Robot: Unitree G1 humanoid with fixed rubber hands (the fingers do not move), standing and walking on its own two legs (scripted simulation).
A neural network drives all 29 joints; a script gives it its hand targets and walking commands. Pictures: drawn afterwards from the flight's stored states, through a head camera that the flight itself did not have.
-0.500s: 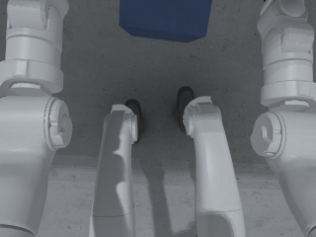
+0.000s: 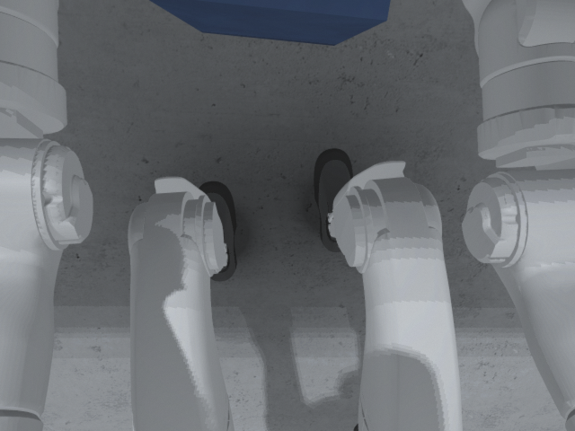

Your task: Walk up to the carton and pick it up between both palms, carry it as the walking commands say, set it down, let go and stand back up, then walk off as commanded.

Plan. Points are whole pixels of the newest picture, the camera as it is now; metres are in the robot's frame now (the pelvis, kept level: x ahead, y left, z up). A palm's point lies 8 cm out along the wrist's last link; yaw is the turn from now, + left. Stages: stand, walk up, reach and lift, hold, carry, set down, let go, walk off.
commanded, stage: reach and lift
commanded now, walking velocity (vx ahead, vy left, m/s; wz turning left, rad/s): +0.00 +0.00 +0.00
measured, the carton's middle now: out of the picture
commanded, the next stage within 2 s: none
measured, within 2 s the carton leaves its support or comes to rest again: leaves its support in 1.94 s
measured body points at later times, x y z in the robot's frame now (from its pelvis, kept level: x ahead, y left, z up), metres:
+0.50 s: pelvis +0.02 +0.01 -0.09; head +0.40 +0.01 +0.13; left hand +0.59 +0.16 -0.28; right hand +0.55 -0.22 -0.27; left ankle +0.11 +0.13 -0.42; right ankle +0.15 -0.11 -0.42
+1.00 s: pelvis +0.02 +0.01 -0.08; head +0.40 +0.01 +0.14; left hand +0.59 +0.13 -0.28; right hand +0.55 -0.21 -0.28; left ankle +0.11 +0.13 -0.42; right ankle +0.15 -0.11 -0.42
